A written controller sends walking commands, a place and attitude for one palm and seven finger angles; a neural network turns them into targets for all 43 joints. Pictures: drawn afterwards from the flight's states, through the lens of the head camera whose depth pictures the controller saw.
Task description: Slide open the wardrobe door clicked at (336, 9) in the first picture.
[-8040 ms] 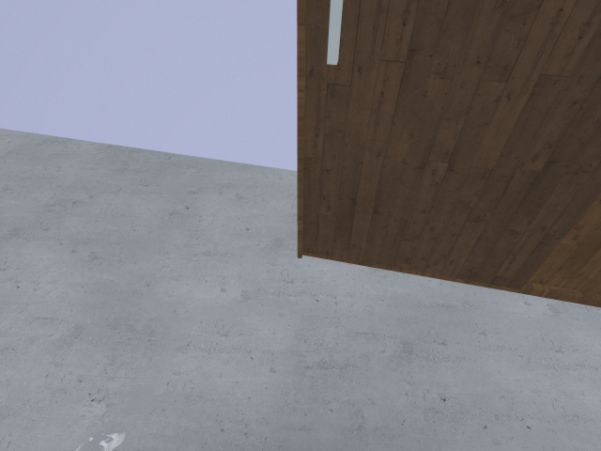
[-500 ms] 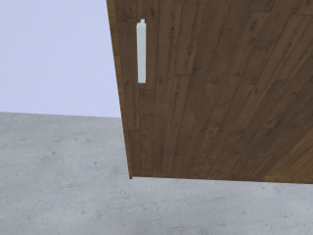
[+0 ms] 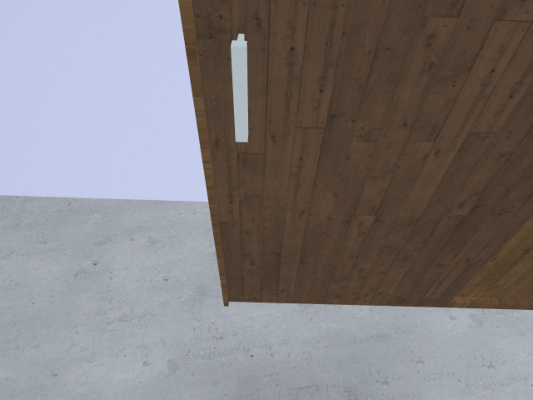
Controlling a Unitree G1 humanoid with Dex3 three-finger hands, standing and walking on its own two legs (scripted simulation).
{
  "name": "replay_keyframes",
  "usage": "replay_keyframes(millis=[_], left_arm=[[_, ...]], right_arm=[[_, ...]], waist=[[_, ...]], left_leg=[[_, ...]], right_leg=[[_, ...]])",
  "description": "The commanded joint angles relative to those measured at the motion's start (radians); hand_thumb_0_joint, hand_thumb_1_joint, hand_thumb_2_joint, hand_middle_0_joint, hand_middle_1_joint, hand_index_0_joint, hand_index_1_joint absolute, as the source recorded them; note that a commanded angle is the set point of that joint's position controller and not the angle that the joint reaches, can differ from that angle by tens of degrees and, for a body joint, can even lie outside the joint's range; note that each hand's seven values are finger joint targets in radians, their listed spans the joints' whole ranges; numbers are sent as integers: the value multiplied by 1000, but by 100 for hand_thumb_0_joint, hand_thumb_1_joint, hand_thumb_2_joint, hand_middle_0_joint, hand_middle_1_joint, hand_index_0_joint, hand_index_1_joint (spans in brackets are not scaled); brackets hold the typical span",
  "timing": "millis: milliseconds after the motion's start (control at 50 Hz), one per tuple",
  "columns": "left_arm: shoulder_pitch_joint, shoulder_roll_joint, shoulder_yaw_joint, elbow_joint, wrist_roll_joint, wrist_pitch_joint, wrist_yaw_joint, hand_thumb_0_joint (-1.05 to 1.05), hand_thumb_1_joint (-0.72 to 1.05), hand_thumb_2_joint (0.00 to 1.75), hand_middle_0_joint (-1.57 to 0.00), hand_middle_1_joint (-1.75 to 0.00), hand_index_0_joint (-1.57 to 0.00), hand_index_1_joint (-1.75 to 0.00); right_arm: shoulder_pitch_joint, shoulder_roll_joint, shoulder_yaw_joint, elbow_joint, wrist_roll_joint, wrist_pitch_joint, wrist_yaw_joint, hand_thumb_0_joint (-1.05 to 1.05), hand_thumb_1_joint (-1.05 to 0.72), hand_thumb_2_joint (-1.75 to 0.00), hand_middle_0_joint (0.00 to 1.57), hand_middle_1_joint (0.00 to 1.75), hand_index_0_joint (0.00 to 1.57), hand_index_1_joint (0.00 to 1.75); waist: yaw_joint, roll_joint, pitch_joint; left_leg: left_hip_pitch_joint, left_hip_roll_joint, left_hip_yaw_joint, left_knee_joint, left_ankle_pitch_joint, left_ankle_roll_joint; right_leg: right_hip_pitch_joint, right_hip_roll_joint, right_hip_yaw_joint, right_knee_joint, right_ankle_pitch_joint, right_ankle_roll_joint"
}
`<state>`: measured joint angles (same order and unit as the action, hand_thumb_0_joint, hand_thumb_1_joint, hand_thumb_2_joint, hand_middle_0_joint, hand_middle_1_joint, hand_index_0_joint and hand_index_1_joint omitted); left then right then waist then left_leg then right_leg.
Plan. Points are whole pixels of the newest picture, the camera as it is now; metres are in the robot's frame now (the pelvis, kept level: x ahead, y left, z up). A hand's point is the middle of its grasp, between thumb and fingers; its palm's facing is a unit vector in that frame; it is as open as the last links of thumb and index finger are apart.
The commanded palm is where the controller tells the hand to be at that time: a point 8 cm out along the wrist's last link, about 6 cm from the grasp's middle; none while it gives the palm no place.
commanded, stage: look again from close up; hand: left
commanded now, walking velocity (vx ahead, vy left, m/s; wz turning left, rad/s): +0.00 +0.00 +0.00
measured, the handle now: (241, 90) +0.59 +0.09 +0.19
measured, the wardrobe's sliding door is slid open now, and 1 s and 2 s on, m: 0.00 0.00 0.00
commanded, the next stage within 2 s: shuffle to correct the standing spot in 1.82 s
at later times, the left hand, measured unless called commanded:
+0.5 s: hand out of the picture -0.03 +0.15 -0.18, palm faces +0.04 -0.99 -0.17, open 7.4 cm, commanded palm none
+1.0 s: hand out of the picture +0.02 +0.17 -0.17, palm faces +0.02 -0.98 -0.19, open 7.4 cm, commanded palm none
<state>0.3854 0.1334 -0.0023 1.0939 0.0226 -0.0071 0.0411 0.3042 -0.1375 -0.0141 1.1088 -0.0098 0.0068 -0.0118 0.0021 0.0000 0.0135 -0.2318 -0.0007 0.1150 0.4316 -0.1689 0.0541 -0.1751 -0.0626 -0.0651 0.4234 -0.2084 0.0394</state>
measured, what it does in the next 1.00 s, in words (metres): stands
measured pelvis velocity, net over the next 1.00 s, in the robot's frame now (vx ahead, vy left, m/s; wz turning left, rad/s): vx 0.02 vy -0.01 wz -0.01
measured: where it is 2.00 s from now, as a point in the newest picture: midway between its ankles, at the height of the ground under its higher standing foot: outside the picture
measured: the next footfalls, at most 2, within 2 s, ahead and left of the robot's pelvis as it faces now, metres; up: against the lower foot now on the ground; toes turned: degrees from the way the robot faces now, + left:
none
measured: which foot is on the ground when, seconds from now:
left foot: down 0.00-1.00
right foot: down 0.00-1.00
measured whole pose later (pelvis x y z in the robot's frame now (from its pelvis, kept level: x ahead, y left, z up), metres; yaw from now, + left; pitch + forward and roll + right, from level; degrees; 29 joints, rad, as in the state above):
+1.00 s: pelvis +0.02 -0.01 +0.00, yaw +0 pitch -1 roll +0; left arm 0.31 0.16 0.00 1.09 0.02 -0.02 0.03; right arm 0.26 -0.17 -0.01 1.11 -0.01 -0.01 -0.01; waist 0.00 0.00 0.03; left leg -0.22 0.01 0.11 0.42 -0.19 0.04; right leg -0.16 -0.05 -0.06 0.41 -0.23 0.03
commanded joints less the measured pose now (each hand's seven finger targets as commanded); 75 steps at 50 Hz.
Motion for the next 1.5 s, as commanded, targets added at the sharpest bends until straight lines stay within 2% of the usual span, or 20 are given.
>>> replay_keyframes(millis=[0, 160, 220, 320, 740, 820, 960, 1020, 1080, 1180, 1260, 1360, 1480], left_arm=[[81, 77, 18, -28, 2, -11, 8, 0, 90, 90, -20, -30, -20, -30], [85, 76, 19, -28, 2, -13, 8, 0, 90, 90, -20, -30, -20, -30], [80, 77, 20, -27, 3, -13, 7, 0, 90, 90, -20, -30, -20, -30], [78, 79, 23, -29, 3, -12, 5, 0, 90, 90, -20, -30, -20, -30], [28, 111, 27, -34, 1, -20, 2, 0, 90, 90, -20, -30, -20, -30], [15, 119, 29, -33, 1, -18, 0, 0, 90, 90, -20, -30, -20, -30], [-7, 133, 28, -34, 0, -21, 0, 0, 90, 90, -20, -30, -20, -30], [-16, 139, 29, -32, -1, -20, -1, 0, 90, 90, -20, -30, -20, -30], [-21, 147, 29, -32, -1, -23, -1, 0, 90, 90, -20, -30, -20, -30], [-38, 160, 30, -31, -1, -22, -3, 0, 90, 90, -20, -30, -20, -30], [-47, 173, 31, -33, -1, -23, -4, 0, 90, 90, -20, -30, -20, -30], [-57, 185, 32, -33, -2, -24, -5, 0, 90, 90, -20, -30, -20, -30], [-70, 195, 32, -31, -2, -24, -7, 0, 90, 90, -20, -30, -20, -30]], right_arm=[[59, -104, -22, -29, 3, -16, -5, 0, -90, -90, 20, 30, 20, 30], [60, -100, -22, -31, 3, -18, -6, 0, -90, -90, 20, 30, 20, 30], [60, -99, -22, -31, 1, -15, -6, 0, -90, -90, 20, 30, 20, 30], [65, -101, -25, -32, -1, -15, -5, 0, -90, -90, 20, 30, 20, 30], [37, -127, -24, -28, 1, -27, -7, 0, -90, -90, 20, 30, 20, 30], [21, -136, -25, -29, 0, -27, -7, 0, -90, -90, 20, 30, 20, 30], [2, -151, -22, -31, 1, -33, -8, 0, -90, -90, 20, 30, 20, 30], [-7, -156, -21, -30, 1, -32, -9, 0, -90, -90, 20, 30, 20, 30], [-17, -164, -21, -31, 0, -35, -9, 0, -90, -90, 20, 30, 20, 30], [-32, -174, -19, -28, 0, -34, -9, 0, -90, -90, 20, 30, 20, 30], [-40, -185, -19, -30, 0, -34, -9, 0, -90, -90, 20, 30, 20, 30], [-50, -194, -19, -30, -1, -37, -9, 0, -90, -90, 20, 30, 20, 30], [-63, -208, -18, -29, 0, -36, -10, 0, -90, -90, 20, 30, 20, 30]], waist=[[-5, 8, 95], [-5, 13, 88], [-6, -2, 111], [-6, 1, 106], [-4, 4, 62], [-4, 6, 70], [-3, 5, 35], [-4, 2, 43], [-3, -2, 30], [-2, 0, 46], [-3, -13, 29], [-2, 6, 20], [-4, -1, 25]], left_leg=[[-50, 115, -164, -158, -193, -31], [-45, 115, -161, -152, -174, -29], [-58, 109, -158, -149, -194, -33], [-64, 109, -162, -150, -216, -31], [-14, 118, -149, -124, -81, -27], [-17, 118, -155, -138, -111, -28], [32, 124, -143, -116, 19, -26], [34, 124, -141, -122, 12, -28], [54, 125, -136, -111, 67, -26], [49, 126, -136, -122, 56, -28], [63, 126, -135, -118, 76, -28], [74, 128, -135, -117, 109, -28], [83, 131, -133, -124, 105, -30]], right_leg=[[-72, -46, 69, -86, -61, -46], [-70, -49, 72, -88, -45, -49], [-89, -47, 77, -98, -86, -48], [-98, -45, 79, -97, -116, -49], [-52, -52, 78, -86, -7, -56], [-51, -52, 79, -90, -21, -54], [-27, -58, 75, -86, 52, -52], [-26, -59, 78, -93, 45, -51], [-16, -63, 80, -96, 79, -53], [-11, -63, 80, -104, 71, -51], [2, -66, 81, -110, 83, -52], [16, -69, 80, -113, 110, -54], [16, -69, 83, -123, 108, -53]])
